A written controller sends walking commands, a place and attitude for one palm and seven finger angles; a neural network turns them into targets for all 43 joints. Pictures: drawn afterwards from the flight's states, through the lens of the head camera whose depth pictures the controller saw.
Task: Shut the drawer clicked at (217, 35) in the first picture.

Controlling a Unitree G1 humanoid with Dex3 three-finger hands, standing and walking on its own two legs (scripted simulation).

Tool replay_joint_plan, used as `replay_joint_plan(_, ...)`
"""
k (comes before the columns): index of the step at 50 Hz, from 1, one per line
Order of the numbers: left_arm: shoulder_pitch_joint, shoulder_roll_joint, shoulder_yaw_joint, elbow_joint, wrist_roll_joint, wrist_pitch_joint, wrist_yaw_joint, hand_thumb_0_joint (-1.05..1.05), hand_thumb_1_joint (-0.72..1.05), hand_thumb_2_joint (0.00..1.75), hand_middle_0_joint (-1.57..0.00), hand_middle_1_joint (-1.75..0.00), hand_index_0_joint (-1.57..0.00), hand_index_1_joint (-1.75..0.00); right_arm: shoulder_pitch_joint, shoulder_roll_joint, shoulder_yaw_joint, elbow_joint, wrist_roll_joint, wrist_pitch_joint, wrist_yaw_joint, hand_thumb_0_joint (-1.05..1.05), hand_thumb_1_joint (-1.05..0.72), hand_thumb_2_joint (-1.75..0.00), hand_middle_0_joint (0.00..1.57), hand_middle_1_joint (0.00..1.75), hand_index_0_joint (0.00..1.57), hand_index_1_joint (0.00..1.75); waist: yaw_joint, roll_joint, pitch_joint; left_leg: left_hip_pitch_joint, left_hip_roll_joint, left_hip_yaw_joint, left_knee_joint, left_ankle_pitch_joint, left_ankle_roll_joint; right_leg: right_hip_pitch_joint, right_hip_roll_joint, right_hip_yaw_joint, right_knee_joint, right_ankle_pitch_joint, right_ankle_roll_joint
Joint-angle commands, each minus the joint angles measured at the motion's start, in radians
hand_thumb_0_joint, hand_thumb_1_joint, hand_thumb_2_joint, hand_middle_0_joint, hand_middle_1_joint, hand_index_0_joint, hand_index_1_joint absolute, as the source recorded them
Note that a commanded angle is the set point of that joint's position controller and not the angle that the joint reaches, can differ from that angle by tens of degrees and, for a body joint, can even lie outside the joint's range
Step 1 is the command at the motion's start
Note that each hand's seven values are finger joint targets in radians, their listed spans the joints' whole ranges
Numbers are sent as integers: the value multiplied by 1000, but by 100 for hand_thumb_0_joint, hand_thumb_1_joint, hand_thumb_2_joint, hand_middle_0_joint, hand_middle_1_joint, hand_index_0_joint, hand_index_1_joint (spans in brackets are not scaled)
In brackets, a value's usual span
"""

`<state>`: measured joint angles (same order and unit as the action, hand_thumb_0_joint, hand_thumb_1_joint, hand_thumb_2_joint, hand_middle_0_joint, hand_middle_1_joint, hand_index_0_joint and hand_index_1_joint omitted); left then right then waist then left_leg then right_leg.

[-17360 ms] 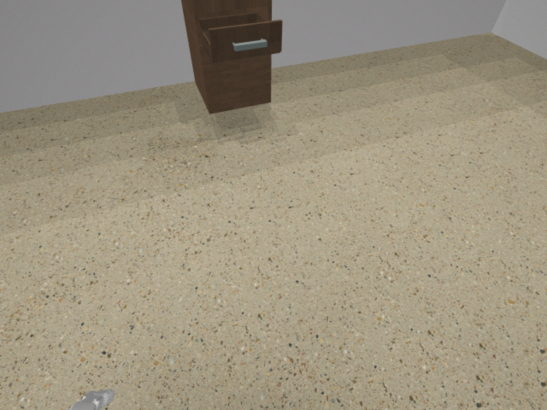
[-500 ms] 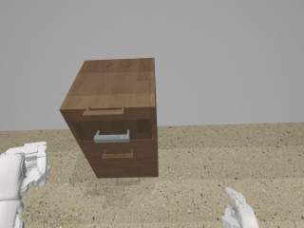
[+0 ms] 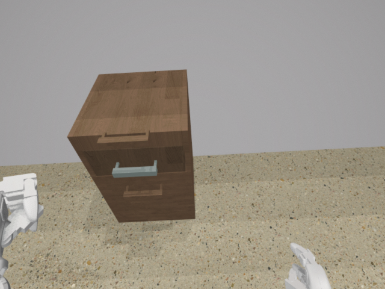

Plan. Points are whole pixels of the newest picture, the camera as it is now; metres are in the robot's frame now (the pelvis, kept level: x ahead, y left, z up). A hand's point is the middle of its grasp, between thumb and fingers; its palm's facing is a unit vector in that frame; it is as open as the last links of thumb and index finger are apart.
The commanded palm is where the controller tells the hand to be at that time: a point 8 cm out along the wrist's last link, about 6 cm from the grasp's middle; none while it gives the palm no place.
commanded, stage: step back with the hand held close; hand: left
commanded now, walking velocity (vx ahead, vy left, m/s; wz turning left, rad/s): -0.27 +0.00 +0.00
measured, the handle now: (135, 167) +0.60 +0.29 -0.25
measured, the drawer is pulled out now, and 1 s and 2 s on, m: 0.00 0.00 0.00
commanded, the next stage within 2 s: stop stepping back and stand still in 1.58 s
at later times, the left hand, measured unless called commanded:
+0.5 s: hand out of the picture +0.13 +0.28 +0.16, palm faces +0.36 -0.80 -0.48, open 3.2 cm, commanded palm +0.07 +0.32 +0.18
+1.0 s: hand out of the picture +0.10 +0.28 +0.16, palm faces +0.36 -0.81 -0.47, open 3.2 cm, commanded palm +0.02 +0.32 +0.18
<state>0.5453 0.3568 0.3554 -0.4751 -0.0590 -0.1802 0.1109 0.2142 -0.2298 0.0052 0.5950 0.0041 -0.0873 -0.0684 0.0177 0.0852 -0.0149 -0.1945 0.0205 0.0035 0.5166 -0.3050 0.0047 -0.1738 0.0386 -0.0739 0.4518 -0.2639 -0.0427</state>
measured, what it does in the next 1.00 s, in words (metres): shifts its weight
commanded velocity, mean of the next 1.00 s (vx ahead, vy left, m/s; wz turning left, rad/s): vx -0.32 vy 0.00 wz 0.00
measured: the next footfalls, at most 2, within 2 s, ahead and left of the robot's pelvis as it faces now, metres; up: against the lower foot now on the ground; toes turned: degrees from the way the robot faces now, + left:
right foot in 1.28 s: -0.23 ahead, -0.09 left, +0.00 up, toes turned -1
left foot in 1.92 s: -0.30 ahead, +0.17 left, +0.00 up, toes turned +3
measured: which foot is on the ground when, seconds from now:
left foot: down 0.00-1.00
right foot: down 0.00-1.00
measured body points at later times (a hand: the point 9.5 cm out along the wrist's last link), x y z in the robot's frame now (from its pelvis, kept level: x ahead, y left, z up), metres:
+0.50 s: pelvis -0.06 +0.04 -0.01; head -0.05 +0.03 +0.44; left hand +0.10 +0.32 +0.18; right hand +0.12 -0.19 -0.08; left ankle -0.02 +0.12 -0.74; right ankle -0.01 -0.09 -0.74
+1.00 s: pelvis -0.10 +0.04 -0.02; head -0.07 +0.06 +0.43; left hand +0.07 +0.32 +0.19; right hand +0.07 -0.20 -0.09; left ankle -0.02 +0.12 -0.74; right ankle -0.01 -0.09 -0.74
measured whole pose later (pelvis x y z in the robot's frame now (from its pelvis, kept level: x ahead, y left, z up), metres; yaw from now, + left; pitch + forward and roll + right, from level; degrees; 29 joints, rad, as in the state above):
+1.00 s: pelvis -0.10 +0.04 -0.02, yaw +2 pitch +2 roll -2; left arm 0.58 0.40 0.41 -0.60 -0.02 -0.34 0.14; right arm 0.19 -0.22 -0.03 0.60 -0.01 -0.10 -0.05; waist -0.03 -0.01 0.05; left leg -0.49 -0.03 0.03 0.66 -0.25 0.06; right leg -0.45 0.03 0.01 0.58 -0.16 0.01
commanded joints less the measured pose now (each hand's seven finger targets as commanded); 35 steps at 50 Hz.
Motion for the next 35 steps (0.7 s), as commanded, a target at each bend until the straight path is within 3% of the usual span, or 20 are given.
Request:
replay_joint_plan(1,66,130,93,-117,-2,-79,17,0,90,90,-140,-160,-140,-160,-119,-105,-53,-165,6,-10,5,0,-90,-90,20,30,20,30,-15,-47,-52,1,39,-32,-80,263,42,-9,-147,136,-85,323,27)
replay_joint_plan(2,84,132,96,-124,-3,-83,17,0,90,90,-140,-160,-140,-160,-129,-104,-56,-171,6,-6,3,0,-90,-90,20,30,20,30,-12,-33,-64,-10,45,-32,-90,301,41,9,-137,116,-70,336,33)
replay_joint_plan(5,113,167,123,-202,-5,-93,24,0,90,90,-140,-160,-140,-160,-136,-107,-61,-191,9,10,3,0,-90,-90,20,30,20,30,-9,-75,-141,-25,51,-42,-96,365,43,66,-124,101,-33,385,40)
replay_joint_plan(7,115,208,154,-253,-7,-99,33,0,90,90,-140,-160,-140,-160,-143,-108,-61,-203,10,15,-3,0,-90,-90,20,30,20,30,-5,-71,-172,-40,52,-46,-94,381,42,87,-123,105,-19,411,40)
replay_joint_plan(9,132,209,162,-271,-9,-104,40,0,90,90,-140,-160,-140,-160,-136,-104,-64,-208,11,15,-8,0,-90,-90,20,30,20,30,-7,-73,-183,-56,52,-47,-92,372,42,92,-120,107,-9,411,42)
replay_joint_plan(13,134,207,157,-289,-8,-110,46,0,90,90,-140,-160,-140,-160,-124,-109,-64,-205,10,8,-15,0,-90,-90,20,30,20,30,-10,-1,-168,-92,65,-64,-112,360,46,78,-100,98,21,374,47)
replay_joint_plan(17,123,174,136,-243,-4,-109,45,0,90,90,-140,-160,-140,-160,-114,-115,-68,-195,6,0,-14,0,-90,-90,20,30,20,30,-14,-3,-105,-200,86,-93,-166,196,55,70,-77,93,43,245,50)
replay_joint_plan(23,57,158,118,-226,18,-124,48,0,90,90,-140,-160,-140,-160,-115,-121,-59,-197,10,-21,-11,0,-90,-90,20,30,20,30,-23,-33,-16,-444,105,-127,-232,-235,89,116,-67,128,72,72,55)
replay_joint_plan(26,25,158,114,-252,30,-130,52,0,90,90,-140,-160,-140,-160,-104,-125,-59,-203,6,-33,-9,0,-90,-90,20,30,20,30,-26,-59,-6,-476,92,-126,-192,-303,93,88,-74,155,43,-25,50)
replay_joint_plan(29,3,168,119,-302,39,-143,56,0,90,90,-140,-160,-140,-160,-97,-127,-58,-206,0,-46,-9,0,-90,-90,20,30,20,30,-30,-43,-17,-455,88,-137,-172,-336,94,42,-75,168,21,-116,44)
replay_joint_plan(32,6,189,145,-336,44,-153,63,0,90,90,-140,-160,-140,-160,-97,-128,-57,-208,-4,-58,-11,0,-90,-90,20,30,20,30,-30,15,-35,-482,106,-171,-203,-364,99,71,-47,155,72,-83,45)
replay_joint_plan(35,41,194,166,-341,42,-169,64,0,90,90,-140,-160,-140,-160,-91,-120,-56,-204,-3,-65,-10,0,-90,-90,20,30,20,30,-27,52,-77,-526,127,-187,-224,-288,107,160,-18,136,180,132,49)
